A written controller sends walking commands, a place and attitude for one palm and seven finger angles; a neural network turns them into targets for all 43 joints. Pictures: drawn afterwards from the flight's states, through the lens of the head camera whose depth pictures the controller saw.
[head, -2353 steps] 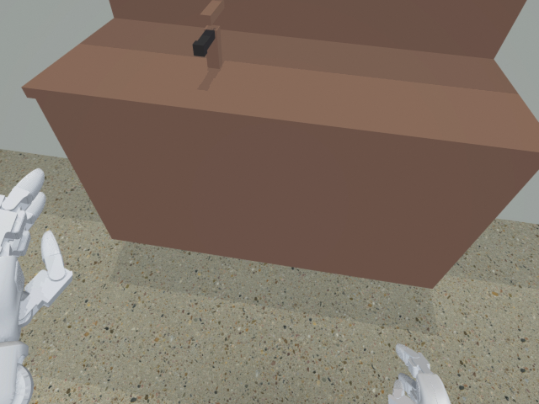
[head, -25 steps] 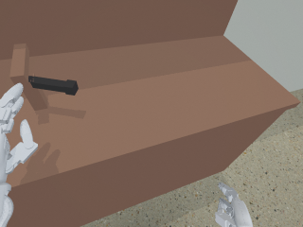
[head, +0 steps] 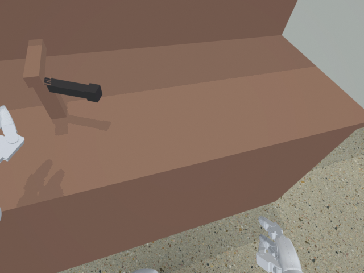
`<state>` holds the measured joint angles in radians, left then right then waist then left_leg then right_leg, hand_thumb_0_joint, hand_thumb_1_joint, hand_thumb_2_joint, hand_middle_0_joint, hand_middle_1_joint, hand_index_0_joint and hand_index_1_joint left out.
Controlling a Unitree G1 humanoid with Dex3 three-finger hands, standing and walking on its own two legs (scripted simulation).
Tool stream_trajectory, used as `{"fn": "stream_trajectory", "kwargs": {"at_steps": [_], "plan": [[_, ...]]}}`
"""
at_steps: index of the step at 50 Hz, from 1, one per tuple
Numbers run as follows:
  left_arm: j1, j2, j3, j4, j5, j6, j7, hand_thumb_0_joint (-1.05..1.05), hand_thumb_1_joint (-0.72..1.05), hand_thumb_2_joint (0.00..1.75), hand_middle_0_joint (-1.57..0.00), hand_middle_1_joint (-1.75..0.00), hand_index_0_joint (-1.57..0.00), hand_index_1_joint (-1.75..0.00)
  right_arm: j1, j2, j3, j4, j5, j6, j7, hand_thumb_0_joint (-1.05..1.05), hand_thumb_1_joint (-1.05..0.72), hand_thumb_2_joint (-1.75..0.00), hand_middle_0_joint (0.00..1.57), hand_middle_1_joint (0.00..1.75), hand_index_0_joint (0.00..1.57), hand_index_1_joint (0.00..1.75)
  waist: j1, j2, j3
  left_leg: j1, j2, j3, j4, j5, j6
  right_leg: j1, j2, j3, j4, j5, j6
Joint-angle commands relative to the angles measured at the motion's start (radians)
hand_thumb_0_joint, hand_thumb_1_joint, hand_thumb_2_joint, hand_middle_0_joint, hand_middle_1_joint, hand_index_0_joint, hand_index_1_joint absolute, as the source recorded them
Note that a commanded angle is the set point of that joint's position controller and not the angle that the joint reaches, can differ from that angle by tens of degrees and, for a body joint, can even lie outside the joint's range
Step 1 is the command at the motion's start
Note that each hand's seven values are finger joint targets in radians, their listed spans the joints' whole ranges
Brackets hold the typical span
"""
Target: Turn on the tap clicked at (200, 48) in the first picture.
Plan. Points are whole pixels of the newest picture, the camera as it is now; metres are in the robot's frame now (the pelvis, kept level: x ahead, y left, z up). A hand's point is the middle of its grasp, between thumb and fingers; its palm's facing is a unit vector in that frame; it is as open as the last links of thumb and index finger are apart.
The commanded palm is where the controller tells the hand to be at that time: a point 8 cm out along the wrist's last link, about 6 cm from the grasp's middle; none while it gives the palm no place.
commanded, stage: come to a stop and stand still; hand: left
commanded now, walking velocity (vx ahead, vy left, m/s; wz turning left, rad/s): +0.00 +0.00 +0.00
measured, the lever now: (93, 92) +0.44 +0.27 +0.12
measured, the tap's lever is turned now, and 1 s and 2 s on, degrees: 63 63 63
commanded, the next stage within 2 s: look again from close up in 1.08 s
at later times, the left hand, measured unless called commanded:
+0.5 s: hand (62, 176) +0.21 +0.22 +0.16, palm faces +0.37 -0.88 -0.29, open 7.4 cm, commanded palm +0.15 +0.27 +0.18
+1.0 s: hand (64, 147) +0.26 +0.24 +0.17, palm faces +0.35 -0.86 -0.37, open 7.4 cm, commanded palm +0.19 +0.27 +0.18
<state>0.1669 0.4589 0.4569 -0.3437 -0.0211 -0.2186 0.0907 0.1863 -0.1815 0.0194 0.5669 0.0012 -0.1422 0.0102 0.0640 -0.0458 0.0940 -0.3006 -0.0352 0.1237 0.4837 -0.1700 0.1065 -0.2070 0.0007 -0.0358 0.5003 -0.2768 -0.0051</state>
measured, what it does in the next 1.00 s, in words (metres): stands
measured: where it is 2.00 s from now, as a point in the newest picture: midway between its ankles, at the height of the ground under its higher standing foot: outside the picture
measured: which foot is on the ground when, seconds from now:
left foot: down 0.00-1.00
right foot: down 0.00-1.00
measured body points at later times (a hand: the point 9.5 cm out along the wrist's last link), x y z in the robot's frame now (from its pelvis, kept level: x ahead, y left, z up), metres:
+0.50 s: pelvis -0.01 -0.01 +0.00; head -0.01 +0.02 +0.45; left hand +0.19 +0.27 +0.18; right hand +0.15 -0.25 -0.06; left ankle +0.06 +0.05 -0.73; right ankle +0.00 -0.13 -0.73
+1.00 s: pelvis +0.03 +0.00 +0.00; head +0.06 +0.03 +0.45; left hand +0.23 +0.28 +0.19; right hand +0.22 -0.22 -0.06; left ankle +0.06 +0.05 -0.73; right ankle +0.00 -0.13 -0.73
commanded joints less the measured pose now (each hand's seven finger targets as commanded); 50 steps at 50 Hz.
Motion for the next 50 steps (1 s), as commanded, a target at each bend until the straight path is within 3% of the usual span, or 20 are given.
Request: {"fn": "stream_trajectory", "kwargs": {"at_steps": [1,3,6,7,8,10,12,16,18,21,22,27,28,31,35,38,42,43,47,50], "plan": [[0.189,0.016,-0.065,-0.393,-0.014,-0.073,-0.011,0.00,0.90,0.90,-0.20,-0.30,-0.20,-0.30,-0.031,-0.142,-0.076,-0.185,0.014,-0.067,0.028,0.00,-0.90,-0.90,0.20,0.30,0.20,0.30,-0.028,0.265,-0.301,0.248,0.230,-0.233,-0.124,0.263,-0.072,-0.038,-0.038,0.040,0.046,-0.057,-0.022],[0.263,0.037,-0.026,-0.376,-0.017,-0.057,0.001,0.00,0.90,0.90,-0.20,-0.30,-0.20,-0.30,-0.050,-0.149,-0.062,-0.197,0.020,-0.059,0.024,0.00,-0.90,-0.90,0.20,0.30,0.20,0.30,-0.032,0.112,-0.255,0.140,0.223,-0.231,-0.118,0.164,-0.072,0.022,-0.039,0.022,-0.036,0.014,-0.014],[0.235,0.106,0.076,-0.290,-0.029,-0.047,0.017,0.00,0.90,0.90,-0.20,-0.30,-0.20,-0.30,-0.062,-0.146,-0.059,-0.201,0.025,-0.035,-0.017,0.00,-0.90,-0.90,0.20,0.30,0.20,0.30,-0.046,-0.089,-0.154,0.007,0.164,-0.211,-0.146,-0.185,-0.091,0.016,-0.056,0.068,-0.121,-0.025,-0.023],[0.218,0.167,0.135,-0.291,-0.027,-0.047,0.029,0.00,0.90,0.90,-0.20,-0.30,-0.20,-0.30,-0.075,-0.151,-0.059,-0.199,0.027,-0.023,-0.032,0.00,-0.90,-0.90,0.20,0.30,0.20,0.30,-0.047,-0.061,-0.126,0.019,0.158,-0.211,-0.151,-0.215,-0.087,-0.029,-0.060,0.080,-0.140,-0.056,-0.025],[0.201,0.125,0.107,-0.254,-0.032,-0.049,0.025,0.00,0.90,0.90,-0.20,-0.30,-0.20,-0.30,-0.071,-0.147,-0.056,-0.194,0.023,-0.018,-0.041,0.00,-0.90,-0.90,0.20,0.30,0.20,0.30,-0.052,-0.029,-0.117,0.021,0.155,-0.215,-0.159,-0.254,-0.082,-0.048,-0.060,0.085,-0.149,-0.092,-0.027],[0.149,0.122,0.095,-0.235,-0.029,-0.051,0.025,0.00,0.90,0.90,-0.20,-0.30,-0.20,-0.30,-0.070,-0.140,-0.052,-0.189,0.020,-0.015,-0.053,0.00,-0.90,-0.90,0.20,0.30,0.20,0.30,-0.050,0.078,-0.106,0.006,0.144,-0.200,-0.172,-0.332,-0.076,-0.055,-0.057,0.110,-0.171,-0.152,-0.033],[0.080,0.112,0.058,-0.268,-0.020,-0.050,0.021,0.00,0.90,0.90,-0.20,-0.30,-0.20,-0.30,-0.080,-0.137,-0.046,-0.187,0.020,-0.022,-0.059,0.00,-0.90,-0.90,0.20,0.30,0.20,0.30,-0.052,0.119,-0.091,0.032,0.127,-0.175,-0.143,-0.328,-0.075,-0.085,-0.064,0.137,-0.214,-0.189,-0.040],[0.029,0.024,-0.072,-0.291,0.000,-0.050,0.020,0.00,0.90,0.90,-0.20,-0.30,-0.20,-0.30,-0.063,-0.139,-0.044,-0.164,0.014,-0.056,-0.054,0.00,-0.90,-0.90,0.20,0.30,0.20,0.30,-0.051,0.089,-0.122,0.109,0.093,-0.153,-0.072,-0.259,-0.073,-0.117,-0.088,0.186,-0.267,-0.224,-0.052],[0.020,0.011,-0.097,-0.313,0.008,-0.048,0.027,0.00,0.90,0.90,-0.20,-0.30,-0.20,-0.30,-0.068,-0.148,-0.041,-0.152,0.011,-0.067,-0.052,0.00,-0.90,-0.90,0.20,0.30,0.20,0.30,-0.052,0.083,-0.139,0.139,0.102,-0.163,-0.072,-0.233,-0.069,-0.117,-0.084,0.170,-0.256,-0.184,-0.043],[0.065,0.031,-0.066,-0.305,0.013,-0.045,0.037,0.00,0.90,0.90,-0.20,-0.30,-0.20,-0.30,-0.062,-0.151,-0.048,-0.148,0.012,-0.070,-0.053,0.00,-0.90,-0.90,0.20,0.30,0.20,0.30,-0.046,0.085,-0.123,0.108,0.109,-0.190,-0.101,-0.269,-0.070,-0.107,-0.070,0.158,-0.236,-0.193,-0.040],[0.088,0.078,-0.013,-0.309,0.014,-0.044,0.042,0.00,0.90,0.90,-0.20,-0.30,-0.20,-0.30,-0.073,-0.154,-0.047,-0.145,0.011,-0.067,-0.055,0.00,-0.90,-0.90,0.20,0.30,0.20,0.30,-0.042,0.108,-0.122,0.110,0.117,-0.198,-0.122,-0.275,-0.073,-0.107,-0.061,0.146,-0.226,-0.183,-0.036],[0.149,0.112,0.056,-0.317,0.004,-0.058,0.040,0.00,0.90,0.90,-0.20,-0.30,-0.20,-0.30,-0.076,-0.141,-0.040,-0.161,0.010,-0.056,-0.057,0.00,-0.90,-0.90,0.20,0.30,0.20,0.30,-0.036,0.185,-0.111,0.015,0.160,-0.264,-0.249,-0.379,-0.071,-0.004,-0.014,0.073,-0.131,-0.083,-0.021],[0.154,0.088,0.038,-0.309,0.001,-0.060,0.036,0.00,0.90,0.90,-0.20,-0.30,-0.20,-0.30,-0.072,-0.139,-0.039,-0.162,0.009,-0.054,-0.058,0.00,-0.90,-0.90,0.20,0.30,0.20,0.30,-0.037,0.167,-0.127,-0.006,0.170,-0.269,-0.260,-0.400,-0.063,0.033,-0.011,0.063,-0.119,-0.065,-0.018],[0.168,0.070,0.025,-0.303,-0.004,-0.056,0.029,0.00,0.90,0.90,-0.20,-0.30,-0.20,-0.30,-0.059,-0.136,-0.040,-0.167,0.011,-0.058,-0.054,0.00,-0.90,-0.90,0.20,0.30,0.20,0.30,-0.039,0.116,-0.136,0.008,0.172,-0.255,-0.243,-0.328,-0.064,0.062,-0.018,0.062,-0.136,-0.007,-0.019],[0.180,0.036,-0.018,-0.301,-0.006,-0.047,0.023,0.00,0.90,0.90,-0.20,-0.30,-0.20,-0.30,-0.045,-0.145,-0.043,-0.155,0.013,-0.065,-0.049,0.00,-0.90,-0.90,0.20,0.30,0.20,0.30,-0.045,0.077,-0.195,0.135,0.157,-0.214,-0.158,-0.082,-0.070,0.039,-0.040,0.078,-0.154,0.114,-0.017],[0.154,0.020,-0.045,-0.309,-0.004,-0.036,0.024,0.00,0.90,0.90,-0.20,-0.30,-0.20,-0.30,-0.049,-0.151,-0.043,-0.142,0.012,-0.061,-0.048,0.00,-0.90,-0.90,0.20,0.30,0.20,0.30,-0.050,0.084,-0.210,0.189,0.149,-0.196,-0.118,0.067,-0.078,0.022,-0.047,0.076,-0.141,0.184,-0.017],[0.112,0.092,0.010,-0.390,0.000,-0.031,0.035,0.00,0.90,0.90,-0.20,-0.30,-0.20,-0.30,-0.066,-0.144,-0.041,-0.146,0.014,-0.052,-0.053,0.00,-0.90,-0.90,0.20,0.30,0.20,0.30,-0.044,0.132,-0.242,0.254,0.154,-0.203,-0.093,0.274,-0.104,0.027,-0.037,0.049,-0.088,0.221,-0.016],[0.127,0.066,-0.011,-0.385,-0.006,-0.030,0.032,0.00,0.90,0.90,-0.20,-0.30,-0.20,-0.30,-0.065,-0.142,-0.039,-0.148,0.010,-0.047,-0.051,0.00,-0.90,-0.90,0.20,0.30,0.20,0.30,-0.044,0.134,-0.247,0.256,0.156,-0.205,-0.088,0.302,-0.100,0.029,-0.038,0.041,-0.088,0.216,-0.015],[0.187,0.103,0.042,-0.410,-0.014,-0.025,0.036,0.00,0.90,0.90,-0.20,-0.30,-0.20,-0.30,-0.070,-0.134,-0.041,-0.160,0.018,-0.033,-0.051,0.00,-0.90,-0.90,0.20,0.30,0.20,0.30,-0.041,0.147,-0.255,0.270,0.155,-0.195,-0.062,0.392,-0.116,0.046,-0.040,0.036,-0.090,0.241,-0.021],[0.224,0.072,0.025,-0.372,-0.026,-0.022,0.028,0.00,0.90,0.90,-0.20,-0.30,-0.20,-0.30,-0.062,-0.136,-0.042,-0.163,0.015,-0.020,-0.046,0.00,-0.90,-0.90,0.20,0.30,0.20,0.30,-0.044,0.153,-0.228,0.230,0.166,-0.201,-0.095,0.303,-0.117,0.047,-0.036,0.030,-0.106,0.171,-0.018]]}}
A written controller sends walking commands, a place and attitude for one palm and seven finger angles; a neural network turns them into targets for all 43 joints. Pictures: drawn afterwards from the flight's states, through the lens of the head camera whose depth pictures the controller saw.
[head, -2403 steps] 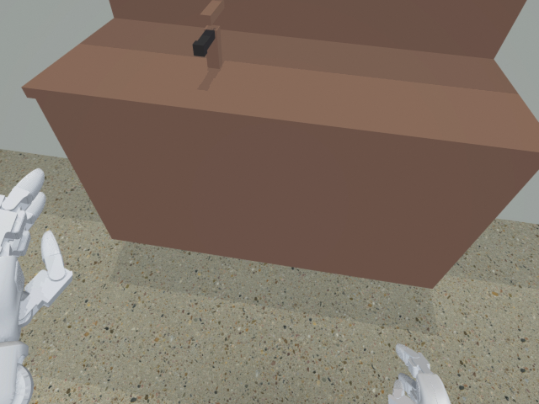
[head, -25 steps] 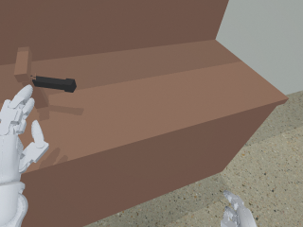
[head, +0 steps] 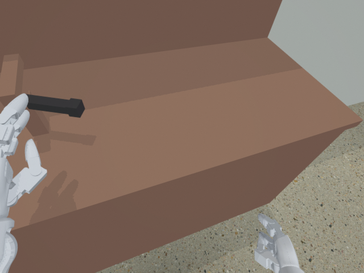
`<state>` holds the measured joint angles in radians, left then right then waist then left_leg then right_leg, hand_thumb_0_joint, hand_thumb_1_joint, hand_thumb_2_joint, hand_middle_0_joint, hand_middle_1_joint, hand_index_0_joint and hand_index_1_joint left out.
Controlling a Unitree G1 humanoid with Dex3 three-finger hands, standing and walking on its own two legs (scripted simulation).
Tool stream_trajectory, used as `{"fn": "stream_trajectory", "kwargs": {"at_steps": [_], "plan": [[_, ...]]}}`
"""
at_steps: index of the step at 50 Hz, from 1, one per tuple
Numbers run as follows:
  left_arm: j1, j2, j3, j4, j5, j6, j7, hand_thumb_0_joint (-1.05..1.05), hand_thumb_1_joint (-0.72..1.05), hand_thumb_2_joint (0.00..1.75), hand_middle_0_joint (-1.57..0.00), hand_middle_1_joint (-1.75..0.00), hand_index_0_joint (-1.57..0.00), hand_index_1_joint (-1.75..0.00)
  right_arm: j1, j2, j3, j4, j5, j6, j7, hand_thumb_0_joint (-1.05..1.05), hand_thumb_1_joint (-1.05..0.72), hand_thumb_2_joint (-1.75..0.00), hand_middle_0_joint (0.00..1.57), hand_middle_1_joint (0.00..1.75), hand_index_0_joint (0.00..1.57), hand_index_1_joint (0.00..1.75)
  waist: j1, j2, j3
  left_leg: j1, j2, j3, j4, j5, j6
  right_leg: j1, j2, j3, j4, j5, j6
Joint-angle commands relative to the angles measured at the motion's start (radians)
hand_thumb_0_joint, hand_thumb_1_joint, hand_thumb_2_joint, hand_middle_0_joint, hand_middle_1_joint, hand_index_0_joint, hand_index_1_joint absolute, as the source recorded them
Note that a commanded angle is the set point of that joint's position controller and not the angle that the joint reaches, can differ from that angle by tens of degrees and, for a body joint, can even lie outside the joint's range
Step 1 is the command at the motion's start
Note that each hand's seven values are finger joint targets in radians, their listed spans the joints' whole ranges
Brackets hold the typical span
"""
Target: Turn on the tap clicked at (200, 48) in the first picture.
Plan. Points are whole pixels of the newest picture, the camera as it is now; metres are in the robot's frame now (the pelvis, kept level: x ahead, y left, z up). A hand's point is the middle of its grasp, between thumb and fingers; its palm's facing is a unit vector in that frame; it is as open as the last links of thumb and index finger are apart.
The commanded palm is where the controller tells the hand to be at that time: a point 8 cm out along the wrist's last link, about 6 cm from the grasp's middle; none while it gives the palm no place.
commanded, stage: come to a stop and stand still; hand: left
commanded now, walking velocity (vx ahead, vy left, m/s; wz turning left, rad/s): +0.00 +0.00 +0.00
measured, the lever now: (75, 107) +0.40 +0.28 +0.12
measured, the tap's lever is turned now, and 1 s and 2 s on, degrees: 63 63 63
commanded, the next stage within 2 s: look again from close up in 0.08 s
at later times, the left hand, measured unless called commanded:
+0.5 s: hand (44, 177) +0.22 +0.24 +0.16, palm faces +0.39 -0.84 -0.36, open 7.4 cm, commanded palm +0.16 +0.27 +0.18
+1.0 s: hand (27, 209) +0.16 +0.23 +0.18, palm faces +0.63 -0.74 -0.24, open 7.4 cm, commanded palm +0.13 +0.25 +0.18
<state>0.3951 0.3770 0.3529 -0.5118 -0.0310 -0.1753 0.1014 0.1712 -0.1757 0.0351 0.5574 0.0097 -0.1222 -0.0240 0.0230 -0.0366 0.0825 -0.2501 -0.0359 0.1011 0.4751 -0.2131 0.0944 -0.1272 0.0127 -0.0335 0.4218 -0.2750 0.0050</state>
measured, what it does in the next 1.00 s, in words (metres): shifts its weight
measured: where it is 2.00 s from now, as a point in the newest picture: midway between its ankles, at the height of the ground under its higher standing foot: outside the picture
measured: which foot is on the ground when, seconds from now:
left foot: down 0.00-1.00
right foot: down 0.00-1.00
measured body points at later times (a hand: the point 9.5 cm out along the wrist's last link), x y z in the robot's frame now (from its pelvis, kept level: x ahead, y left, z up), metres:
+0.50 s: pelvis +0.00 -0.01 +0.00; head +0.02 +0.01 +0.45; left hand +0.19 +0.28 +0.18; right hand +0.18 -0.23 -0.07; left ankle +0.03 +0.05 -0.74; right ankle -0.03 -0.13 -0.74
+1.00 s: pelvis -0.05 -0.07 -0.02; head -0.06 -0.07 +0.43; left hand +0.13 +0.26 +0.19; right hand +0.19 -0.25 -0.09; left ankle +0.03 +0.05 -0.74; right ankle -0.03 -0.12 -0.74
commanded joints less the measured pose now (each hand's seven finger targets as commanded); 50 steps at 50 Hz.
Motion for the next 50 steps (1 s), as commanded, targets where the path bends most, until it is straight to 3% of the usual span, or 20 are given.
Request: {"fn": "stream_trajectory", "kwargs": {"at_steps": [1,8,17,18,26,27,28,29,30,31,32,34,36,38,40,42,43,45,47,50], "plan": [[0.002,0.145,0.121,-0.199,-0.017,-0.062,0.016,0.00,0.90,0.90,-0.20,-0.30,-0.20,-0.30,-0.047,-0.142,-0.061,-0.158,0.010,-0.037,-0.012,0.00,-0.90,-0.90,0.20,0.30,0.20,0.30,-0.005,0.144,-0.204,0.156,0.170,-0.180,-0.096,0.288,-0.102,-0.024,-0.051,0.036,-0.039,0.158,-0.030],[-0.007,0.123,0.095,-0.161,-0.020,-0.050,0.017,0.00,0.90,0.90,-0.20,-0.30,-0.20,-0.30,-0.049,-0.152,-0.059,-0.155,0.011,-0.021,-0.022,0.00,-0.90,-0.90,0.20,0.30,0.20,0.30,-0.010,0.094,-0.195,0.143,0.156,-0.175,-0.101,0.232,-0.093,-0.025,-0.058,0.039,-0.054,0.203,-0.027],[-0.053,0.165,0.120,-0.186,-0.012,-0.047,0.036,0.00,0.90,0.90,-0.20,-0.30,-0.20,-0.30,-0.071,-0.147,-0.060,-0.152,0.016,-0.027,-0.032,0.00,-0.90,-0.90,0.20,0.30,0.20,0.30,-0.004,0.094,-0.171,0.114,0.144,-0.180,-0.116,0.078,-0.067,-0.016,-0.074,0.074,-0.084,0.175,-0.033],[-0.057,0.128,0.085,-0.178,-0.014,-0.050,0.031,0.00,0.90,0.90,-0.20,-0.30,-0.20,-0.30,-0.066,-0.151,-0.059,-0.149,0.010,-0.025,-0.030,0.00,-0.90,-0.90,0.20,0.30,0.20,0.30,-0.007,0.094,-0.167,0.101,0.142,-0.181,-0.121,0.043,-0.062,-0.016,-0.075,0.072,-0.091,0.159,-0.034],[-0.035,0.134,0.095,-0.155,-0.017,-0.052,0.030,0.00,0.90,0.90,-0.20,-0.30,-0.20,-0.30,-0.062,-0.149,-0.066,-0.150,0.014,-0.024,-0.029,0.00,-0.90,-0.90,0.20,0.30,0.20,0.30,-0.009,0.100,-0.150,0.080,0.143,-0.195,-0.135,0.005,-0.058,-0.015,-0.078,0.083,-0.102,0.142,-0.038],[-0.933,0.944,0.315,-0.539,0.018,-0.216,0.051,0.00,0.90,0.90,-0.20,-0.30,-0.20,-0.30,0.106,-0.193,0.126,-0.284,0.065,-0.002,-0.101,0.00,-0.90,-0.90,0.20,0.30,0.20,0.30,-0.071,0.305,-0.058,-0.069,0.058,-0.164,-0.121,0.029,-0.045,-0.028,0.011,0.043,-0.036,-0.013,0.024],[-0.647,0.442,0.317,0.092,0.106,-0.015,-0.001,0.00,0.90,0.90,-0.20,-0.30,-0.20,-0.30,-0.047,-0.171,-0.057,-0.113,-0.087,-0.035,-0.066,0.00,-0.90,-0.90,0.20,0.30,0.20,0.30,0.088,0.271,-0.333,0.220,0.082,-0.155,-0.011,0.423,-0.118,-0.052,-0.010,-0.013,0.095,0.211,-0.072],[-0.437,0.230,0.099,0.137,0.029,0.035,-0.029,0.00,0.90,0.90,-0.20,-0.30,-0.20,-0.30,-0.060,-0.169,-0.029,-0.110,-0.065,-0.050,0.006,0.00,-0.90,-0.90,0.20,0.30,0.20,0.30,-0.014,0.129,-0.253,0.267,0.101,-0.190,0.009,0.726,-0.176,-0.205,0.044,-0.068,0.061,0.137,-0.054],[-0.348,0.214,0.147,0.017,-0.002,0.050,-0.046,0.00,0.90,0.90,-0.20,-0.30,-0.20,-0.30,-0.010,-0.219,-0.068,-0.085,-0.068,-0.039,0.025,0.00,-0.90,-0.90,0.20,0.30,0.20,0.30,0.015,0.142,-0.412,0.409,0.140,-0.200,0.027,0.847,-0.185,-0.236,0.045,-0.043,0.098,0.145,-0.047],[-0.248,0.105,0.092,-0.006,-0.079,0.096,-0.093,0.00,0.90,0.90,-0.20,-0.30,-0.20,-0.30,-0.036,-0.210,-0.074,-0.104,-0.053,-0.042,0.025,0.00,-0.90,-0.90,0.20,0.30,0.20,0.30,0.056,0.154,-0.478,0.477,0.134,-0.208,0.018,0.855,-0.182,-0.233,0.030,-0.033,0.117,0.120,-0.043],[-0.110,0.022,0.054,0.032,-0.146,0.157,-0.123,0.00,0.90,0.90,-0.20,-0.30,-0.20,-0.30,-0.088,-0.198,-0.064,-0.100,-0.019,-0.043,0.032,0.00,-0.90,-0.90,0.20,0.30,0.20,0.30,0.072,0.185,-0.475,0.491,0.137,-0.198,0.008,0.817,-0.186,-0.243,0.026,-0.016,0.142,0.089,-0.041],[-0.074,0.031,0.013,-0.076,-0.164,0.215,-0.154,0.00,0.90,0.90,-0.20,-0.30,-0.20,-0.30,-0.142,-0.202,-0.052,-0.102,-0.017,-0.037,0.050,0.00,-0.90,-0.90,0.20,0.30,0.20,0.30,0.089,0.171,-0.360,0.377,0.124,-0.182,-0.013,0.582,-0.157,-0.251,0.003,-0.040,0.126,0.073,-0.040],[-0.128,0.098,0.019,-0.113,-0.103,0.239,-0.125,0.00,0.90,0.90,-0.20,-0.30,-0.20,-0.30,-0.200,-0.204,-0.035,-0.128,-0.011,-0.014,0.049,0.00,-0.90,-0.90,0.20,0.30,0.20,0.30,0.068,0.113,-0.222,0.195,0.097,-0.167,-0.017,0.273,-0.128,-0.256,0.010,-0.071,0.104,0.080,-0.046],[-0.176,0.203,0.115,-0.147,-0.037,0.211,-0.054,0.00,0.90,0.90,-0.20,-0.30,-0.20,-0.30,-0.213,-0.197,-0.030,-0.144,-0.018,0.006,0.036,0.00,-0.90,-0.90,0.20,0.30,0.20,0.30,0.048,0.046,-0.187,0.091,0.079,-0.156,-0.012,0.109,-0.105,-0.238,0.021,-0.080,0.080,0.084,-0.049],[-0.196,0.200,0.140,-0.162,-0.026,0.143,0.008,0.00,0.90,0.90,-0.20,-0.30,-0.20,-0.30,-0.235,-0.180,-0.023,-0.143,-0.024,0.018,0.018,0.00,-0.90,-0.90,0.20,0.30,0.20,0.30,0.033,-0.029,-0.185,0.046,0.073,-0.160,-0.002,-0.035,-0.081,-0.264,0.027,-0.077,0.084,-0.007,-0.032],[-0.323,0.298,0.225,-0.231,-0.036,0.062,0.084,0.00,0.90,0.90,-0.20,-0.30,-0.20,-0.30,-0.244,-0.168,-0.025,-0.116,-0.021,0.013,-0.005,0.00,-0.90,-0.90,0.20,0.30,0.20,0.30,0.036,0.040,-0.232,0.059,0.066,-0.158,0.004,-0.175,-0.079,-0.280,0.030,-0.045,0.082,-0.104,-0.027],[-0.388,0.223,0.159,-0.230,-0.036,0.035,0.108,0.00,0.90,0.90,-0.20,-0.30,-0.20,-0.30,-0.236,-0.141,-0.016,-0.115,-0.029,0.002,-0.008,0.00,-0.90,-0.90,0.20,0.30,0.20,0.30,0.041,0.117,-0.262,0.059,0.052,-0.155,0.007,-0.221,-0.084,-0.275,0.027,-0.037,0.078,-0.136,-0.030],[-0.414,0.190,0.136,-0.094,-0.047,0.017,0.131,0.00,0.90,0.90,-0.20,-0.30,-0.20,-0.30,-0.228,-0.142,-0.010,-0.062,-0.026,-0.009,-0.019,0.00,-0.90,-0.90,0.20,0.30,0.20,0.30,0.017,0.175,-0.194,0.034,0.044,-0.157,0.037,-0.299,-0.086,-0.318,0.019,-0.024,0.065,-0.193,-0.028],[-0.497,0.213,0.104,-0.002,-0.034,0.051,0.113,0.00,0.90,0.90,-0.20,-0.30,-0.20,-0.30,-0.231,-0.153,-0.007,-0.036,-0.018,-0.006,-0.034,0.00,-0.90,-0.90,0.20,0.30,0.20,0.30,-0.009,0.212,-0.174,0.022,0.025,-0.135,0.091,-0.280,-0.080,-0.337,-0.001,0.012,0.038,-0.232,-0.029],[-0.533,0.189,-0.010,0.092,-0.053,0.173,0.031,0.00,0.90,0.90,-0.20,-0.30,-0.20,-0.30,-0.266,-0.164,-0.003,-0.038,-0.011,0.002,-0.065,0.00,-0.90,-0.90,0.20,0.30,0.20,0.30,0.004,0.210,-0.147,-0.024,0.016,-0.122,0.151,-0.212,-0.086,-0.310,-0.062,0.130,-0.044,-0.346,-0.031]]}}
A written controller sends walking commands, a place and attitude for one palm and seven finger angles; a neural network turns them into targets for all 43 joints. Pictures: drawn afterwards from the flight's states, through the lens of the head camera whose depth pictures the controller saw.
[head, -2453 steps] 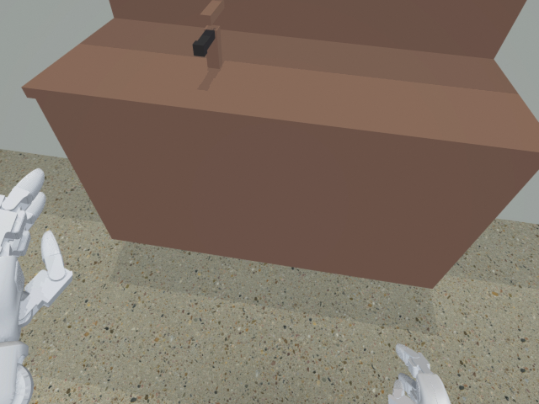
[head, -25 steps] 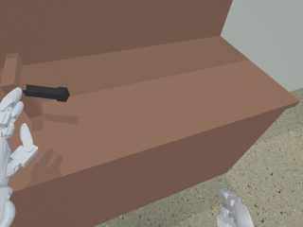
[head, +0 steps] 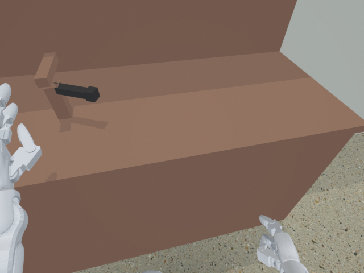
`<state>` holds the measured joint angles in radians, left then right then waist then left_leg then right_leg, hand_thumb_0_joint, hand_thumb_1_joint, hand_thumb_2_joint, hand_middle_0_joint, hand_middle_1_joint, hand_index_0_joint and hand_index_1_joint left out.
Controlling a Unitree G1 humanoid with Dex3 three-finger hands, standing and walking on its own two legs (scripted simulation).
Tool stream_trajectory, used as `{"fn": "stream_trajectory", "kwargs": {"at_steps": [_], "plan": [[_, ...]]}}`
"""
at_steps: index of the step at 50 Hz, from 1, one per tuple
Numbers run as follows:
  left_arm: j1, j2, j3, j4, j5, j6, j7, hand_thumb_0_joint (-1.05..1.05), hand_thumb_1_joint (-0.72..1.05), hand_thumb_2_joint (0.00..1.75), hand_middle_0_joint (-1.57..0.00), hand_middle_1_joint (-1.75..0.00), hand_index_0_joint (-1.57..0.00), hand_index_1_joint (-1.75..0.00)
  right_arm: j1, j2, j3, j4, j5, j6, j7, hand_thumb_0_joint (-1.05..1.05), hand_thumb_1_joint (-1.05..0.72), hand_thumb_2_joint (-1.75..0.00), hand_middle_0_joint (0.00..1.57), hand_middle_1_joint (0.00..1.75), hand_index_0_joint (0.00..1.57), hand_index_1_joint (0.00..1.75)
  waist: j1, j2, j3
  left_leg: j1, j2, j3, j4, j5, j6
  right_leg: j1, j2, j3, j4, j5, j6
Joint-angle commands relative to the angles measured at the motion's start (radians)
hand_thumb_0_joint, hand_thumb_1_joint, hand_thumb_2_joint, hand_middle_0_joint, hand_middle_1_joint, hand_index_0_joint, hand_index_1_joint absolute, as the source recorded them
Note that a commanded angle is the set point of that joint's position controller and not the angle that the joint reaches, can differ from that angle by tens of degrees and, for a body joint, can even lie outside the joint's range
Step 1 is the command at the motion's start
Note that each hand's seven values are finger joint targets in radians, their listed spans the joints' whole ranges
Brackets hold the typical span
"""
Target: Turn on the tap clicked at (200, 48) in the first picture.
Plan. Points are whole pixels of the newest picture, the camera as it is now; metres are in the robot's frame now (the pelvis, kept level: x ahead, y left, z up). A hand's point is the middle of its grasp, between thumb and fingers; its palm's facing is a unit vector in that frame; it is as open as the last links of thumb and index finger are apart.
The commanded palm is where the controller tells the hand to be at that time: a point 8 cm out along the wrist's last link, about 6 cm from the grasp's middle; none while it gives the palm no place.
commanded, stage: turn the palm inward beside the body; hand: left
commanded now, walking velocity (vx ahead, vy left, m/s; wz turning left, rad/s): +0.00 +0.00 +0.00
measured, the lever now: (91, 94) +0.48 +0.32 +0.14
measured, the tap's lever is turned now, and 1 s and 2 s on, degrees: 63 63 63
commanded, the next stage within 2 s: reach beside the lever's end, fingers flat in 1.74 s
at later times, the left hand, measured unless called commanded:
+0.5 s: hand (76, 145) +0.27 +0.24 +0.18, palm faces +0.45 -0.85 -0.26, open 7.4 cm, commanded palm +0.21 +0.27 +0.20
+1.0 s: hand (66, 159) +0.23 +0.23 +0.19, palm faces +0.47 -0.87 -0.13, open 7.4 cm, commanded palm +0.17 +0.27 +0.20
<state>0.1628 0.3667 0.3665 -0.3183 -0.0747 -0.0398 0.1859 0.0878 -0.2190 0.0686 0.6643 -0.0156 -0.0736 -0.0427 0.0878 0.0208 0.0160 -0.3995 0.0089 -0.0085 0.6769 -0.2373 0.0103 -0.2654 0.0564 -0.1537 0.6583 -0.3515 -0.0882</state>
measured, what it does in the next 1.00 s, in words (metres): stands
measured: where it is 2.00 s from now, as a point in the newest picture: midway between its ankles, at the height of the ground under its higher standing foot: outside the picture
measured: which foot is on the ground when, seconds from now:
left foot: down 0.00-1.00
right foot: down 0.00-1.00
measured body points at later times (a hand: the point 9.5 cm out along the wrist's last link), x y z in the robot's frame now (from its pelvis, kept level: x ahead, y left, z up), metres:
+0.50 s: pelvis +0.05 -0.02 +0.00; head +0.03 -0.05 +0.45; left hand +0.24 +0.28 +0.20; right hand +0.22 -0.28 -0.08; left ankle +0.09 +0.11 -0.72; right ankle +0.01 -0.05 -0.72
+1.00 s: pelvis +0.03 +0.00 +0.01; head -0.02 -0.02 +0.46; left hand +0.20 +0.28 +0.20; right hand +0.26 -0.19 -0.04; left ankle +0.09 +0.11 -0.72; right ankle +0.01 -0.05 -0.72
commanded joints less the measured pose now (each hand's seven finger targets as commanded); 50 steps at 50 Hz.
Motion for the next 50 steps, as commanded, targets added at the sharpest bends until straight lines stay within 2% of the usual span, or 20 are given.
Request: {"fn": "stream_trajectory", "kwargs": {"at_steps": [1,4,6,7,8,11,12,13,16,19,20,21,23,27,29,32,39,43,46,50], "plan": [[-0.317,0.210,-0.047,-0.086,-0.014,0.086,-0.080,0.00,0.90,0.90,-0.20,-0.30,-0.20,-0.30,-0.196,-0.123,-0.036,-0.149,0.021,-0.042,-0.057,0.00,-0.90,-0.90,0.20,0.30,0.20,0.30,-0.056,0.130,-0.065,0.108,-0.025,-0.012,-0.030,-0.170,-0.007,-0.167,-0.129,0.295,-0.315,-0.326,0.065],[-0.343,0.223,-0.048,-0.089,-0.026,0.176,-0.115,0.00,0.90,0.90,-0.20,-0.30,-0.20,-0.30,-0.222,-0.121,-0.035,-0.153,0.037,-0.037,-0.076,0.00,-0.90,-0.90,0.20,0.30,0.20,0.30,-0.046,0.020,-0.041,0.061,-0.002,-0.041,0.009,-0.135,-0.026,-0.131,-0.189,0.385,-0.359,-0.360,0.089],[-0.317,0.270,0.037,-0.125,-0.035,0.165,-0.105,0.00,0.90,0.90,-0.20,-0.30,-0.20,-0.30,-0.213,-0.121,-0.043,-0.149,0.033,-0.045,-0.078,0.00,-0.90,-0.90,0.20,0.30,0.20,0.30,-0.028,-0.051,-0.061,0.036,0.012,-0.063,0.024,-0.109,-0.032,-0.096,-0.204,0.399,-0.349,-0.331,0.100],[-0.276,0.314,0.103,-0.152,-0.042,0.146,-0.090,0.00,0.90,0.90,-0.20,-0.30,-0.20,-0.30,-0.223,-0.119,-0.044,-0.148,0.037,-0.050,-0.076,0.00,-0.90,-0.90,0.20,0.30,0.20,0.30,-0.008,-0.040,-0.076,0.034,0.011,-0.064,0.023,-0.097,-0.034,-0.081,-0.199,0.400,-0.341,-0.305,0.099],[-0.264,0.282,0.107,-0.213,-0.053,0.118,-0.078,0.00,0.90,0.90,-0.20,-0.30,-0.20,-0.30,-0.209,-0.108,-0.047,-0.158,0.029,-0.054,-0.070,0.00,-0.90,-0.90,0.20,0.30,0.20,0.30,-0.005,-0.048,-0.133,0.033,0.013,-0.071,0.017,-0.084,-0.033,-0.045,-0.199,0.386,-0.310,-0.245,0.102],[-0.107,0.286,0.206,-0.232,-0.095,0.052,-0.049,0.00,0.90,0.90,-0.20,-0.30,-0.20,-0.30,-0.176,-0.100,-0.056,-0.151,0.028,-0.064,-0.061,0.00,-0.90,-0.90,0.20,0.30,0.20,0.30,0.013,-0.076,-0.173,0.016,0.028,-0.083,0.020,-0.057,-0.030,0.006,-0.199,0.380,-0.273,-0.061,0.114],[-0.056,0.305,0.239,-0.235,-0.101,0.048,-0.039,0.00,0.90,0.90,-0.20,-0.30,-0.20,-0.30,-0.178,-0.101,-0.056,-0.150,0.031,-0.065,-0.058,0.00,-0.90,-0.90,0.20,0.30,0.20,0.30,0.024,-0.016,-0.175,0.019,0.024,-0.075,0.018,-0.054,-0.030,0.014,-0.200,0.382,-0.266,-0.025,0.115],[-0.043,0.255,0.201,-0.243,-0.107,0.050,-0.037,0.00,0.90,0.90,-0.20,-0.30,-0.20,-0.30,-0.172,-0.095,-0.052,-0.157,0.033,-0.066,-0.057,0.00,-0.90,-0.90,0.20,0.30,0.20,0.30,0.013,0.022,-0.161,0.019,0.023,-0.069,0.017,-0.045,-0.029,0.011,-0.204,0.378,-0.249,0.054,0.111],[0.046,0.228,0.191,-0.240,-0.121,0.094,-0.047,0.00,0.90,0.90,-0.20,-0.30,-0.20,-0.30,-0.138,-0.113,-0.051,-0.163,0.038,-0.075,-0.063,0.00,-0.90,-0.90,0.20,0.30,0.20,0.30,-0.002,0.056,-0.131,0.040,0.018,-0.050,0.017,0.014,-0.016,0.022,-0.207,0.359,-0.217,0.312,0.114],[0.099,0.197,0.168,-0.286,-0.130,0.131,-0.080,0.00,0.90,0.90,-0.20,-0.30,-0.20,-0.30,-0.113,-0.129,-0.056,-0.177,0.040,-0.090,-0.070,0.00,-0.90,-0.90,0.20,0.30,0.20,0.30,-0.013,-0.012,-0.172,0.076,0.013,-0.035,0.007,0.124,0.000,0.066,-0.196,0.305,-0.162,0.639,0.139],[0.090,0.188,0.156,-0.316,-0.134,0.128,-0.093,0.00,0.90,0.90,-0.20,-0.30,-0.20,-0.30,-0.102,-0.133,-0.055,-0.179,0.041,-0.101,-0.072,0.00,-0.90,-0.90,0.20,0.30,0.20,0.30,-0.016,-0.008,-0.196,0.093,0.009,-0.030,-0.001,0.156,0.005,0.076,-0.188,0.285,-0.150,0.699,0.142],[0.089,0.184,0.156,-0.330,-0.141,0.121,-0.099,0.00,0.90,0.90,-0.20,-0.30,-0.20,-0.30,-0.090,-0.133,-0.057,-0.180,0.041,-0.114,-0.076,0.00,-0.90,-0.90,0.20,0.30,0.20,0.30,-0.020,-0.054,-0.202,0.102,0.007,-0.030,-0.008,0.171,0.009,0.076,-0.180,0.268,-0.143,0.729,0.148],[0.086,0.155,0.130,-0.364,-0.139,0.089,-0.103,0.00,0.90,0.90,-0.20,-0.30,-0.20,-0.30,-0.075,-0.130,-0.061,-0.175,0.041,-0.141,-0.078,0.00,-0.90,-0.90,0.20,0.30,0.20,0.30,-0.022,-0.046,-0.210,0.144,0.000,-0.021,-0.018,0.218,0.018,0.057,-0.156,0.223,-0.133,0.759,0.141],[0.109,0.163,0.127,-0.438,-0.123,0.032,-0.070,0.00,0.90,0.90,-0.20,-0.30,-0.20,-0.30,-0.064,-0.127,-0.066,-0.167,0.039,-0.184,-0.075,0.00,-0.90,-0.90,0.20,0.30,0.20,0.30,-0.004,0.056,-0.239,0.207,-0.012,-0.013,-0.039,0.263,0.025,0.023,-0.124,0.165,-0.117,0.643,0.110],[0.163,0.127,0.111,-0.423,-0.121,0.031,-0.049,0.00,0.90,0.90,-0.20,-0.30,-0.20,-0.30,-0.051,-0.122,-0.067,-0.172,0.033,-0.188,-0.069,0.00,-0.90,-0.90,0.20,0.30,0.20,0.30,-0.001,0.033,-0.252,0.200,-0.011,-0.016,-0.048,0.275,0.024,0.029,-0.118,0.144,-0.111,0.615,0.103],[0.188,0.122,0.120,-0.415,-0.125,0.065,-0.024,0.00,0.90,0.90,-0.20,-0.30,-0.20,-0.30,-0.084,-0.122,-0.063,-0.175,0.042,-0.179,-0.068,0.00,-0.90,-0.90,0.20,0.30,0.20,0.30,0.008,0.007,-0.234,0.197,-0.011,-0.012,-0.062,0.265,0.025,0.026,-0.108,0.132,-0.126,0.557,0.097],[0.122,0.050,0.031,-0.407,-0.145,0.171,-0.018,0.00,0.90,0.90,-0.20,-0.30,-0.20,-0.30,-0.127,-0.116,-0.045,-0.183,0.052,-0.154,-0.073,0.00,-0.90,-0.90,0.20,0.30,0.20,0.30,-0.004,-0.020,-0.149,0.199,-0.001,-0.034,-0.110,0.185,0.026,-0.015,-0.089,0.120,-0.183,0.350,0.083],[0.057,0.046,-0.008,-0.449,-0.126,0.193,-0.005,0.00,0.90,0.90,-0.20,-0.30,-0.20,-0.30,-0.160,-0.107,-0.027,-0.183,0.052,-0.158,-0.080,0.00,-0.90,-0.90,0.20,0.30,0.20,0.30,-0.002,0.037,-0.122,0.223,-0.004,-0.043,-0.136,0.107,0.026,-0.046,-0.082,0.125,-0.218,0.190,0.071],[0.042,0.051,-0.018,-0.463,-0.124,0.200,0.005,0.00,0.90,0.90,-0.20,-0.30,-0.20,-0.30,-0.181,-0.103,-0.019,-0.179,0.051,-0.163,-0.082,0.00,-0.90,-0.90,0.20,0.30,0.20,0.30,0.000,0.013,-0.104,0.218,-0.004,-0.054,-0.153,0.040,0.026,-0.053,-0.081,0.133,-0.245,0.085,0.072],[0.048,0.041,-0.030,-0.493,-0.118,0.211,0.030,0.00,0.90,0.90,-0.20,-0.30,-0.20,-0.30,-0.210,-0.093,-0.008,-0.176,0.050,-0.165,-0.080,0.00,-0.90,-0.90,0.20,0.30,0.20,0.30,0.009,0.067,-0.097,0.215,-0.010,-0.061,-0.173,-0.060,0.020,-0.056,-0.081,0.133,-0.259,-0.018,0.065]]}}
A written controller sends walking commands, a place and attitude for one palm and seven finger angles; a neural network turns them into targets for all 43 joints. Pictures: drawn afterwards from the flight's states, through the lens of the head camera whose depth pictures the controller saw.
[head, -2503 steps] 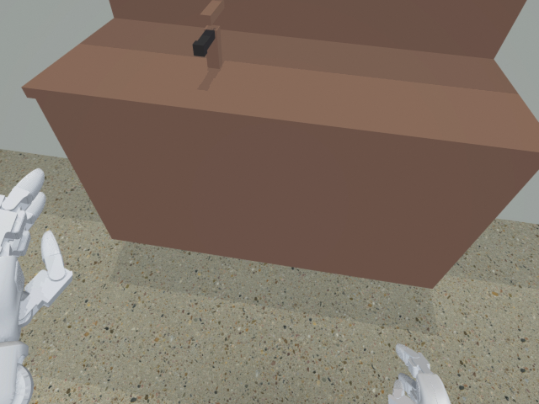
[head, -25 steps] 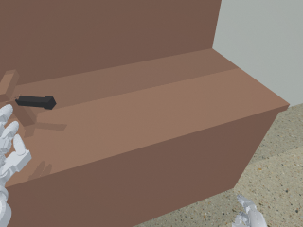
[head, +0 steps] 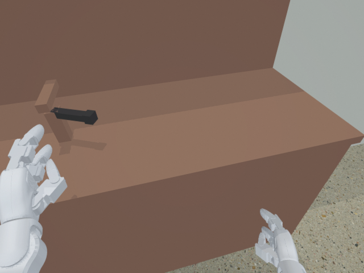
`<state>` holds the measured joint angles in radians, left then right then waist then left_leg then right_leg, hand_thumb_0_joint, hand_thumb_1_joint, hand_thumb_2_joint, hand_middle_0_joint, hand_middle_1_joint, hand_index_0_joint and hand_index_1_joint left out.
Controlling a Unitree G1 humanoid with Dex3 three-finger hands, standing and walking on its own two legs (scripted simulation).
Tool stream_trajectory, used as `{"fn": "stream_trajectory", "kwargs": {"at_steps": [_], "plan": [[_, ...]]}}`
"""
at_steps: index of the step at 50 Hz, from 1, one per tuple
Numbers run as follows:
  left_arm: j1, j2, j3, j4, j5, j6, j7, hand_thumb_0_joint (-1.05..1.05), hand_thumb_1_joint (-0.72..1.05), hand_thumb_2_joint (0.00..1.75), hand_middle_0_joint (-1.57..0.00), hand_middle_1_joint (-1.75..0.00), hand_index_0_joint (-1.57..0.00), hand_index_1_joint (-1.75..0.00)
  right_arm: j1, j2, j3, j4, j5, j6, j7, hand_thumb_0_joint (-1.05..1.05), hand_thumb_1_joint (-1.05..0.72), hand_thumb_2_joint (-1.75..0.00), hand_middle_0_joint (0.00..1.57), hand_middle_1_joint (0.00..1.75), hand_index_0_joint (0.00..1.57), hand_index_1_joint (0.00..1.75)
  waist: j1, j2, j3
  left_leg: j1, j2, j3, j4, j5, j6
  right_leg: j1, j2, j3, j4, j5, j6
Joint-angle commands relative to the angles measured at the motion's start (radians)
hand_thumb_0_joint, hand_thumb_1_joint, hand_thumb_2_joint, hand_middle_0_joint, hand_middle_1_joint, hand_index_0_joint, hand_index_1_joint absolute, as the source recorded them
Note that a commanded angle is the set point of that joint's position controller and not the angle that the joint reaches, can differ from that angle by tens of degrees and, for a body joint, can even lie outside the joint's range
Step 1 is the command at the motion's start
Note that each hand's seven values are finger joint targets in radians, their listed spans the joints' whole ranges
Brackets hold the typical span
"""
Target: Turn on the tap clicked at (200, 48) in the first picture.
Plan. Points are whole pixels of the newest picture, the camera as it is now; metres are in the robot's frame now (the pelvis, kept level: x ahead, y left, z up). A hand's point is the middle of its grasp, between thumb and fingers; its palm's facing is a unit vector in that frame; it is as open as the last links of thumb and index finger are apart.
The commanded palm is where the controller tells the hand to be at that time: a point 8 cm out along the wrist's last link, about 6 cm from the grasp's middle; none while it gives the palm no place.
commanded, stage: turn the palm inward beside the body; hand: left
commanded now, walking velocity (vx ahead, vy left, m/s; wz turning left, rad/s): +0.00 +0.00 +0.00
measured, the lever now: (90, 117) +0.44 +0.33 +0.13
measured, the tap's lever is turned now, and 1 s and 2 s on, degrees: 63 63 63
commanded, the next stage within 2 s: reach beside the lever's end, fingers flat in 0.74 s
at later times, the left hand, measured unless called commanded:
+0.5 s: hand (62, 179) +0.19 +0.24 +0.19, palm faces +0.53 -0.84 -0.09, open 7.4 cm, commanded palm +0.13 +0.27 +0.20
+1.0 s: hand (70, 173) +0.21 +0.23 +0.19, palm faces +0.55 -0.82 -0.12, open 7.4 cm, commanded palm +0.15 +0.28 +0.19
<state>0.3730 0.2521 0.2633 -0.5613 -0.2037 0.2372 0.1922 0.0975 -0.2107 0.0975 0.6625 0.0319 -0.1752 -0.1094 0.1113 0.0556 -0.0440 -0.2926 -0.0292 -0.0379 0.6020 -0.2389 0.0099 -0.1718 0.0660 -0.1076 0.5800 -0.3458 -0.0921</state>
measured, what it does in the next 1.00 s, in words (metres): stands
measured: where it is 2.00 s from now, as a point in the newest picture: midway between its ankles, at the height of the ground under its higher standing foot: outside the picture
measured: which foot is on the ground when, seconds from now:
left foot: down 0.00-1.00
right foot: down 0.00-1.00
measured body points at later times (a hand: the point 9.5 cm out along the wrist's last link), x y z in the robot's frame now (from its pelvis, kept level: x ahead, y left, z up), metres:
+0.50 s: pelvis +0.00 +0.00 +0.00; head -0.04 -0.02 +0.45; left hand +0.16 +0.28 +0.19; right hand +0.24 -0.19 -0.05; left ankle +0.06 +0.11 -0.73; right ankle -0.01 -0.05 -0.73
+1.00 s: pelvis +0.02 -0.02 +0.00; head -0.03 -0.05 +0.45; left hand +0.17 +0.28 +0.19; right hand +0.25 -0.21 -0.06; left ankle +0.06 +0.11 -0.73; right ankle -0.01 -0.05 -0.73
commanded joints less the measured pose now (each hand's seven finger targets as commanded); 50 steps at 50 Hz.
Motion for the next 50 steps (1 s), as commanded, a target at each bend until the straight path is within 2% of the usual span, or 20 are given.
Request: {"fn": "stream_trajectory", "kwargs": {"at_steps": [1,2,8,9,12,15,17,21,24,26,28,31,33,35,37,41,43,46,48,50], "plan": [[-0.151,0.155,0.075,-0.249,0.008,-0.059,0.028,0.00,0.90,0.90,-0.20,-0.30,-0.20,-0.30,-0.229,-0.100,-0.036,-0.173,0.001,-0.064,-0.013,0.00,-0.90,-0.90,0.20,0.30,0.20,0.30,-0.013,0.034,-0.022,0.105,0.029,-0.032,-0.099,-0.071,0.020,-0.151,-0.092,0.091,-0.190,-0.037,0.069],[-0.153,0.167,0.089,-0.257,0.010,-0.049,0.034,0.00,0.90,0.90,-0.20,-0.30,-0.20,-0.30,-0.236,-0.103,-0.034,-0.168,0.005,-0.062,-0.013,0.00,-0.90,-0.90,0.20,0.30,0.20,0.30,-0.007,0.049,-0.024,0.102,0.026,-0.033,-0.105,-0.096,0.017,-0.149,-0.091,0.087,-0.188,-0.058,0.068],[-0.125,0.120,0.065,-0.264,-0.016,0.004,0.046,0.00,0.90,0.90,-0.20,-0.30,-0.20,-0.30,-0.260,-0.102,-0.034,-0.164,0.006,-0.056,-0.011,0.00,-0.90,-0.90,0.20,0.30,0.20,0.30,-0.009,0.015,-0.010,0.094,0.030,-0.038,-0.105,-0.099,0.017,-0.138,-0.092,0.086,-0.203,-0.063,0.070],[-0.126,0.128,0.074,-0.260,-0.019,0.008,0.047,0.00,0.90,0.90,-0.20,-0.30,-0.20,-0.30,-0.255,-0.105,-0.035,-0.161,0.005,-0.057,-0.011,0.00,-0.90,-0.90,0.20,0.30,0.20,0.30,-0.010,-0.013,-0.010,0.092,0.030,-0.041,-0.103,-0.094,0.018,-0.132,-0.092,0.087,-0.205,-0.062,0.071],[-0.150,0.141,0.088,-0.271,-0.021,0.021,0.054,0.00,0.90,0.90,-0.20,-0.30,-0.20,-0.30,-0.266,-0.108,-0.037,-0.153,0.007,-0.061,-0.013,0.00,-0.90,-0.90,0.20,0.30,0.20,0.30,-0.008,0.010,-0.001,0.102,0.029,-0.041,-0.101,-0.077,0.019,-0.133,-0.093,0.090,-0.211,-0.047,0.070],[-0.160,0.126,0.077,-0.278,-0.027,0.024,0.057,0.00,0.90,0.90,-0.20,-0.30,-0.20,-0.30,-0.257,-0.109,-0.038,-0.155,0.004,-0.067,-0.013,0.00,-0.90,-0.90,0.20,0.30,0.20,0.30,-0.011,-0.001,-0.018,0.111,0.029,-0.044,-0.095,-0.044,0.020,-0.127,-0.095,0.091,-0.205,-0.012,0.070],[-0.167,0.133,0.084,-0.285,-0.025,0.031,0.057,0.00,0.90,0.90,-0.20,-0.30,-0.20,-0.30,-0.257,-0.110,-0.038,-0.150,0.005,-0.068,-0.012,0.00,-0.90,-0.90,0.20,0.30,0.20,0.30,-0.007,0.035,-0.029,0.123,0.028,-0.044,-0.098,-0.032,0.018,-0.122,-0.095,0.087,-0.202,0.007,0.068],[-0.153,0.121,0.067,-0.288,-0.022,0.037,0.051,0.00,0.90,0.90,-0.20,-0.30,-0.20,-0.30,-0.243,-0.112,-0.039,-0.155,0.001,-0.068,-0.012,0.00,-0.90,-0.90,0.20,0.30,0.20,0.30,-0.010,0.009,-0.037,0.131,0.030,-0.043,-0.092,0.021,0.021,-0.106,-0.096,0.088,-0.198,0.059,0.067],[-0.138,0.120,0.065,-0.295,-0.016,0.042,0.050,0.00,0.90,0.90,-0.20,-0.30,-0.20,-0.30,-0.238,-0.113,-0.041,-0.162,0.002,-0.063,-0.008,0.00,-0.90,-0.90,0.20,0.30,0.20,0.30,-0.008,0.024,-0.058,0.149,0.031,-0.038,-0.092,0.077,0.019,-0.094,-0.092,0.080,-0.182,0.121,0.065],[-0.125,0.122,0.080,-0.282,-0.025,0.046,0.048,0.00,0.90,0.90,-0.20,-0.30,-0.20,-0.30,-0.226,-0.116,-0.042,-0.161,0.000,-0.059,-0.008,0.00,-0.90,-0.90,0.20,0.30,0.20,0.30,-0.007,-0.019,-0.071,0.148,0.030,-0.037,-0.085,0.110,0.020,-0.079,-0.092,0.079,-0.177,0.170,0.069],[-0.122,0.115,0.086,-0.276,-0.029,0.052,0.049,0.00,0.90,0.90,-0.20,-0.30,-0.20,-0.30,-0.229,-0.114,-0.043,-0.161,0.003,-0.053,-0.005,0.00,-0.90,-0.90,0.20,0.30,0.20,0.30,-0.005,-0.017,-0.079,0.155,0.030,-0.036,-0.088,0.131,0.019,-0.072,-0.089,0.074,-0.172,0.197,0.067],[-0.123,0.115,0.092,-0.263,-0.038,0.060,0.049,0.00,0.90,0.90,-0.20,-0.30,-0.20,-0.30,-0.225,-0.117,-0.046,-0.164,0.004,-0.047,-0.005,0.00,-0.90,-0.90,0.20,0.30,0.20,0.30,-0.006,-0.025,-0.076,0.155,0.029,-0.030,-0.078,0.146,0.020,-0.068,-0.093,0.081,-0.178,0.229,0.073],[-0.135,0.111,0.083,-0.277,-0.030,0.062,0.051,0.00,0.90,0.90,-0.20,-0.30,-0.20,-0.30,-0.228,-0.114,-0.044,-0.167,0.004,-0.044,-0.004,0.00,-0.90,-0.90,0.20,0.30,0.20,0.30,-0.007,0.000,-0.078,0.165,0.027,-0.028,-0.079,0.158,0.020,-0.066,-0.093,0.083,-0.176,0.243,0.071],[-0.136,0.113,0.079,-0.274,-0.027,0.058,0.049,0.00,0.90,0.90,-0.20,-0.30,-0.20,-0.30,-0.219,-0.118,-0.045,-0.169,0.003,-0.044,-0.002,0.00,-0.90,-0.90,0.20,0.30,0.20,0.30,-0.011,-0.029,-0.075,0.162,0.029,-0.029,-0.075,0.166,0.022,-0.065,-0.094,0.082,-0.175,0.258,0.073],[-0.147,0.125,0.082,-0.284,-0.021,0.056,0.049,0.00,0.90,0.90,-0.20,-0.30,-0.20,-0.30,-0.225,-0.117,-0.044,-0.165,0.004,-0.043,-0.002,0.00,-0.90,-0.90,0.20,0.30,0.20,0.30,-0.010,0.015,-0.069,0.172,0.026,-0.025,-0.074,0.167,0.022,-0.069,-0.095,0.089,-0.183,0.255,0.071],[-0.135,0.120,0.076,-0.290,-0.019,0.041,0.050,0.00,0.90,0.90,-0.20,-0.30,-0.20,-0.30,-0.214,-0.116,-0.046,-0.174,0.002,-0.045,-0.001,0.00,-0.90,-0.90,0.20,0.30,0.20,0.30,-0.010,-0.016,-0.084,0.168,0.026,-0.024,-0.068,0.183,0.022,-0.056,-0.099,0.092,-0.176,0.295,0.076],[-0.125,0.134,0.100,-0.280,-0.020,0.041,0.054,0.00,0.90,0.90,-0.20,-0.30,-0.20,-0.30,-0.212,-0.116,-0.046,-0.173,0.002,-0.043,-0.001,0.00,-0.90,-0.90,0.20,0.30,0.20,0.30,-0.006,0.002,-0.089,0.168,0.023,-0.023,-0.070,0.188,0.021,-0.049,-0.098,0.095,-0.174,0.310,0.074],[-0.142,0.163,0.153,-0.198,-0.040,0.049,0.048,0.00,0.90,0.90,-0.20,-0.30,-0.20,-0.30,-0.210,-0.120,-0.051,-0.158,0.007,-0.029,-0.010,0.00,-0.90,-0.90,0.20,0.30,0.20,0.30,-0.012,-0.065,-0.068,0.141,0.026,-0.021,-0.065,0.166,0.022,-0.043,-0.104,0.113,-0.193,0.322,0.089],[-0.156,0.157,0.151,-0.185,-0.041,0.050,0.042,0.00,0.90,0.90,-0.20,-0.30,-0.20,-0.30,-0.211,-0.118,-0.050,-0.156,0.010,-0.025,-0.011,0.00,-0.90,-0.90,0.20,0.30,0.20,0.30,-0.011,-0.016,-0.063,0.147,0.022,-0.017,-0.069,0.168,0.021,-0.045,-0.101,0.110,-0.192,0.311,0.083],[-0.180,0.164,0.160,-0.158,-0.051,0.043,0.035,0.00,0.90,0.90,-0.20,-0.30,-0.20,-0.30,-0.210,-0.119,-0.050,-0.153,0.011,-0.033,-0.016,0.00,-0.90,-0.90,0.20,0.30,0.20,0.30,-0.017,-0.020,-0.051,0.144,0.022,-0.018,-0.065,0.146,0.022,-0.060,-0.105,0.121,-0.205,0.294,0.089]]}}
